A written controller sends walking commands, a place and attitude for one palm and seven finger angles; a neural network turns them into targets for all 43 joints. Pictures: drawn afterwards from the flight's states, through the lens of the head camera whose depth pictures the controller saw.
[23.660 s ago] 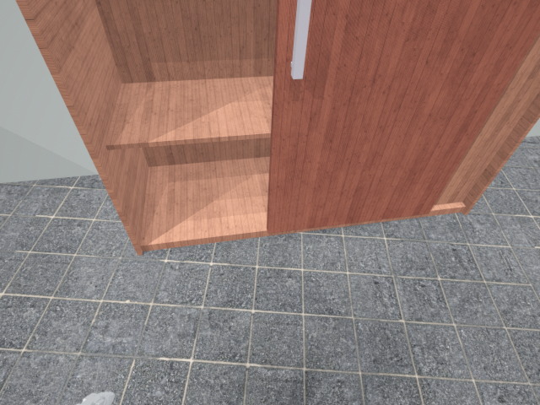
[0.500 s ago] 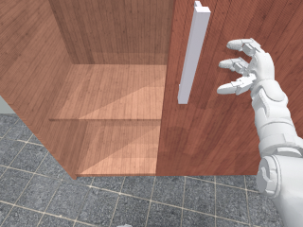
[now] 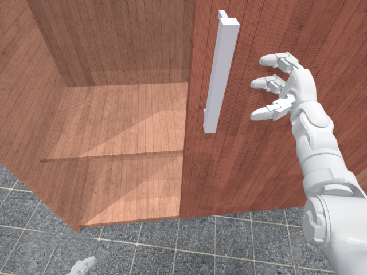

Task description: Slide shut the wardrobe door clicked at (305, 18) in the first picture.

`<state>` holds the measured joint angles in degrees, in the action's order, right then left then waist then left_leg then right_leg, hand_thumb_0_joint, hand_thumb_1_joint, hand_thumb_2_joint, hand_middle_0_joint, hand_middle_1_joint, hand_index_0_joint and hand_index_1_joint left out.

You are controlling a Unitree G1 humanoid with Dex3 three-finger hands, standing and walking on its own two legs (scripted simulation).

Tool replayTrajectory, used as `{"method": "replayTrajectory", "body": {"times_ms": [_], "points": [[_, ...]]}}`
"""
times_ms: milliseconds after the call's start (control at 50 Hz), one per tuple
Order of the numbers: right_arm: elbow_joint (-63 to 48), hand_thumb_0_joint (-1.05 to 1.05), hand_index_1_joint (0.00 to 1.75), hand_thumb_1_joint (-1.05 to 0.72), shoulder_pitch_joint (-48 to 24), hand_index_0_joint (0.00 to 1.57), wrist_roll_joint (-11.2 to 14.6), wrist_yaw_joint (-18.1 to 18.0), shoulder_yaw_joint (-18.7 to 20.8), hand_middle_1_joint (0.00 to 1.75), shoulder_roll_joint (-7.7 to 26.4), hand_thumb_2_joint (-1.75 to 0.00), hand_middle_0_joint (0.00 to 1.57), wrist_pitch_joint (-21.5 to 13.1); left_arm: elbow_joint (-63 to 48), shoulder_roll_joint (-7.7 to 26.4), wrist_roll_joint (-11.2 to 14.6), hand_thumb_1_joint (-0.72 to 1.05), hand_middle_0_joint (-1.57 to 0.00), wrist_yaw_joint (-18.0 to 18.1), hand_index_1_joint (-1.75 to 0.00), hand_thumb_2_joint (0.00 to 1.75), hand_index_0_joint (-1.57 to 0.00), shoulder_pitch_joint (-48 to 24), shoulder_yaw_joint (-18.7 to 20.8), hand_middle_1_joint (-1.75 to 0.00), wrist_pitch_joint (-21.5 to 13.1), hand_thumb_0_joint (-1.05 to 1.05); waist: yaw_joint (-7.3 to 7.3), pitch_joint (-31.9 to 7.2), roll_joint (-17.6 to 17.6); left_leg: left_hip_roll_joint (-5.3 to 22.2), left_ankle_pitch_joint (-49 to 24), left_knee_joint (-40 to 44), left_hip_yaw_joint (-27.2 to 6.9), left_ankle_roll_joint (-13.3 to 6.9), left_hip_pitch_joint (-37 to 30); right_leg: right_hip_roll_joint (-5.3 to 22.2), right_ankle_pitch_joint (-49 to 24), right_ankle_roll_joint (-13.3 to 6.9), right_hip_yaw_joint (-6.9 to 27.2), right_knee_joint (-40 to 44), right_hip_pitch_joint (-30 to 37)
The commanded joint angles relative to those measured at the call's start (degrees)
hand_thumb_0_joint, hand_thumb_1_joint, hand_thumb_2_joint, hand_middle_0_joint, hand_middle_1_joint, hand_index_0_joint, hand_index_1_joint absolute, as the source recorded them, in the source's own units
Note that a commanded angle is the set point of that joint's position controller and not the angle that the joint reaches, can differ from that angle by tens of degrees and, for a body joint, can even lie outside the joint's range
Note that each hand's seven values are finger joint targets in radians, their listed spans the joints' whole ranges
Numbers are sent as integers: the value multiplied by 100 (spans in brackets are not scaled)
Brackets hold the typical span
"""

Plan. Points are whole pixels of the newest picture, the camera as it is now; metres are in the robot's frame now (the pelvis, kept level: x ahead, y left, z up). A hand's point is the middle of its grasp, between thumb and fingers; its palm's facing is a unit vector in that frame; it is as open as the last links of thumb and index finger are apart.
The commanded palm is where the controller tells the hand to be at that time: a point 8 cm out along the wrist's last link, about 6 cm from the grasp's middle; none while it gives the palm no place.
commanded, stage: slide the fingers in behind the handle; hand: right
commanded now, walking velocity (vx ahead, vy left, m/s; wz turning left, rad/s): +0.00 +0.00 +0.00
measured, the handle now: (214, 80) +0.47 -0.01 +0.19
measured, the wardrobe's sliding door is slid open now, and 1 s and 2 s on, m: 0.52 0.52 0.52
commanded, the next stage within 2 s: move the hooked fingers beside the handle in 0.48 s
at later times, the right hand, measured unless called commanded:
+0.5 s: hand (266, 91) +0.45 -0.12 +0.19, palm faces -0.15 +0.99 -0.01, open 13.7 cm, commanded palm +0.45 -0.15 +0.17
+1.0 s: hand (265, 91) +0.45 -0.12 +0.19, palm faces -0.14 +0.99 -0.02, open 13.8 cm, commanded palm +0.45 -0.15 +0.17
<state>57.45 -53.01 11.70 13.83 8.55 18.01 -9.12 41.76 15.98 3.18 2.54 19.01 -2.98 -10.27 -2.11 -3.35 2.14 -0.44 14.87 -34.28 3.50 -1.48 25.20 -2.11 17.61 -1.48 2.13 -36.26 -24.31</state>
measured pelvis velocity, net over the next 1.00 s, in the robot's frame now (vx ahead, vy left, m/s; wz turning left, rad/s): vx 0.02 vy -0.01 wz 0.01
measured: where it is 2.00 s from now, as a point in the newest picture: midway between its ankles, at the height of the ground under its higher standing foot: outside the picture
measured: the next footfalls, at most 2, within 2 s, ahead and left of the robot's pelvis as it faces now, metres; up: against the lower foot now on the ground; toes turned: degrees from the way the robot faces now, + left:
none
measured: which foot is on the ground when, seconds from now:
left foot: down 0.00-1.00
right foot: down 0.00-1.00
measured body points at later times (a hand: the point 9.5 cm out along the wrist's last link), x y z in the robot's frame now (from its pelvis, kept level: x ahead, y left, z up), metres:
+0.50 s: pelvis +0.00 +0.00 +0.00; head +0.02 +0.01 +0.45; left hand +0.06 +0.26 -0.12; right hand +0.46 -0.17 +0.19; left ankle +0.03 +0.10 -0.73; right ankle +0.01 -0.10 -0.73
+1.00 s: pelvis +0.02 -0.01 +0.00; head +0.03 +0.01 +0.45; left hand +0.12 +0.24 -0.11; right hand +0.46 -0.17 +0.19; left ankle +0.03 +0.10 -0.73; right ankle +0.01 -0.10 -0.73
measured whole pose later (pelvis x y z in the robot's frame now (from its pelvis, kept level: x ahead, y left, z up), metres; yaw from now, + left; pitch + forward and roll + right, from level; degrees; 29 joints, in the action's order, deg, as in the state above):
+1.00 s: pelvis +0.02 -0.01 +0.00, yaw +0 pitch +4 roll +0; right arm 48.2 -45.9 11.8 10.3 6.5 14.0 -7.8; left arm 42.3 14.9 3.2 1.7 17.3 -2.7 -9.5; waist -0.8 -3.3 2.5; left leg 0.2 15.6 -32.5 2.5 -0.7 20.9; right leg -2.8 18.0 -2.3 1.3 -33.5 -19.4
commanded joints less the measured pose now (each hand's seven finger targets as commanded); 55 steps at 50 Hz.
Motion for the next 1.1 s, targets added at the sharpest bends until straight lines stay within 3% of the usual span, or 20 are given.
{"method": "replayTrajectory", "body": {"times_ms": [0, 60, 120, 200, 220, 300, 320, 380, 420, 460, 520, 580, 600, 660, 720, 760, 800, 880, 960, 1080], "points": [[-974, 0, 120, 50, -3341, 30, -2, -123, -95, 120, 433, -30, 30, -164, -465, 764, 18, 90, -20, 25, -30, 90, -20, 258, 279, -30, -223, 0, -692, -1230, -342, 24, 13, 698, -352, 34, -133, 162, 75, -88, 75, 623, 718], [-843, 0, 120, 50, -3380, 30, 9, -108, -125, 120, 449, -30, 30, -164, -424, 774, 32, 90, -20, 25, -30, 90, -20, 227, 255, -30, -203, 0, -716, -1071, -354, 36, 208, 782, -429, 55, -170, 138, 274, -111, 12, 630, 506], [-733, 0, 120, 50, -3290, 30, -22, -91, 126, 120, 826, -30, 30, -204, -418, 815, 32, 90, -20, 30, -30, 90, -20, 239, 262, -30, -176, 0, -648, -1124, -427, 58, 288, 782, -468, 42, -335, 135, 281, -120, 7, 615, 364], [-799, 0, 120, 50, -3229, 30, 3, -4, 98, 120, 737, -30, 30, -210, -452, 779, 25, 90, -20, 18, -30, 90, -20, 206, 256, -30, -198, 0, -620, -1165, -155, 66, 285, 780, -446, 27, -303, 114, 305, -100, 14, 637, 446], [-738, 0, 120, 50, -3094, 30, -13, 7, 118, 120, 791, -30, 30, -212, -458, 790, 32, 90, -20, 11, -30, 90, -20, 212, 268, -30, -181, 0, -607, -1175, -340, 59, 253, 779, -457, 33, -357, 133, 236, -119, 15, 611, 409], [-874, 0, 120, 50, -2848, 30, 37, 50, 143, 120, 737, -30, 30, -237, -535, 771, 28, 90, -20, -12, -30, 90, -20, 168, 268, -30, -206, 0, -517, -1251, -273, 60, 257, 789, -466, 25, -495, 125, 236, -108, 4, 663, 398], [-764, 0, 120, 50, -2786, 30, 21, 41, 226, 120, 867, -30, 30, -235, -507, 799, 34, 90, -20, -7, -30, 90, -20, 190, 282, -30, -171, 0, -531, -1154, -507, 63, 272, 805, -459, 41, -505, 152, 229, -124, -9, 646, 329], [-859, 0, 120, 50, -2789, 30, 31, 40, 140, 120, 715, -30, 30, -249, -540, 781, 45, 90, -20, -11, -30, 90, -20, 147, 286, -30, -206, 0, -527, -1021, -420, 64, 451, 842, -474, 40, -411, 144, 425, -117, 0, 712, 332], [-1142, 0, 120, 50, -2594, 30, 7, 36, 26, 120, 610, -30, 30, -287, -601, 760, 51, 90, -20, -29, -30, 90, -20, 106, 306, -30, -209, 0, -448, -1210, -190, 56, 265, 770, -411, 9, -438, 165, 232, -108, -2, 711, 557], [-1279, 0, 120, 50, -2596, 30, 12, 12, -185, 120, 319, -30, 30, -264, -595, 727, 46, 90, -20, -37, -30, 90, -20, 89, 305, -30, -241, 0, -494, -1227, -59, 32, 90, 753, -368, 5, -344, 169, 113, -93, 32, 728, 758], [-1370, 0, 120, 50, -2420, 30, 7, -70, -44, 120, 494, -30, 30, -232, -573, 769, 47, 90, -20, -39, -30, 90, -20, 122, 330, -30, -223, 0, -460, -1249, -460, 21, 25, 756, -329, 14, -450, 204, 1, -108, 46, 744, 738], [-1545, 0, 120, 50, -2579, 30, -19, -129, -357, 120, 76, -30, 30, -188, -566, 706, 50, 90, -20, -47, -30, 90, -20, 52, 324, -30, -266, 0, -508, -1134, -152, 18, -29, 745, -299, 2, -266, 198, -10, -82, 76, 794, 932], [-1569, 0, 120, 50, -2498, 30, -30, -169, -180, 120, 276, -30, 30, -181, -550, 732, 50, 90, -20, -43, -30, 90, -20, 70, 339, -30, -265, 0, -458, -1146, -203, 18, -55, 730, -283, -9, -274, 218, -59, -75, 112, 804, 961], [-1716, 0, 120, 50, -2597, 30, -90, -230, -401, 120, 72, -30, 30, -149, -544, 703, 44, 90, -20, -56, -30, 90, -20, 33, 321, -30, -249, 0, -502, -1146, -70, 18, -163, 713, -262, -14, -209, 212, -211, -65, 108, 812, 1093], [-1754, 0, 120, 50, -2418, 30, -121, -283, -196, 120, 304, -30, 30, -120, -523, 717, 28, 90, -20, -56, -30, 90, -20, 43, 333, -30, -222, 0, -426, -1297, -210, 22, -374, 668, -239, -30, -350, 227, -519, -60, 119, 769, 1184], [-1756, 0, 120, 50, -2317, 30, -103, -270, -370, 120, 12, -30, 30, -73, -557, 658, 28, 90, -20, -68, -30, 90, -20, -29, 323, -30, -217, 0, -438, -1274, -190, 9, -472, 665, -223, -33, -321, 225, -635, -52, 121, 774, 1290], [-1843, 0, 120, 50, -2280, 30, -84, -269, -292, 120, 93, -30, 30, -56, -572, 680, 32, 90, -20, -56, -30, 90, -20, -66, 335, -30, -211, 0, -399, -1275, -257, 10, -459, 640, -199, -39, -323, 249, -644, -27, 162, 802, 1328], [-1908, 0, 120, 50, -2506, 30, -81, -307, -498, 120, -149, -30, 30, -31, -546, 647, 32, 90, -20, -52, -30, 90, -20, -129, 312, -30, -199, 0, -464, -1100, -204, 12, -485, 650, -188, -45, -215, 242, -687, -24, 182, 816, 1405], [-1926, 0, 120, 50, -2259, 30, -97, -326, -382, 120, -42, -30, 30, -6, -579, 643, 15, 90, -20, -68, -30, 90, -20, -148, 301, -30, -159, 0, -356, -1280, -245, 8, -633, 623, -186, -64, -379, 233, -923, -9, 194, 817, 1457], [-1893, 0, 120, 50, -2405, 30, -92, -291, -388, 120, -5, -30, 30, 48, -571, 639, 19, 90, -20, -51, -30, 90, -20, -197, 286, -30, -93, 0, -409, -1150, -262, 1, -656, 663, -197, -56, -399, 208, -891, -27, 158, 809, 1376]]}}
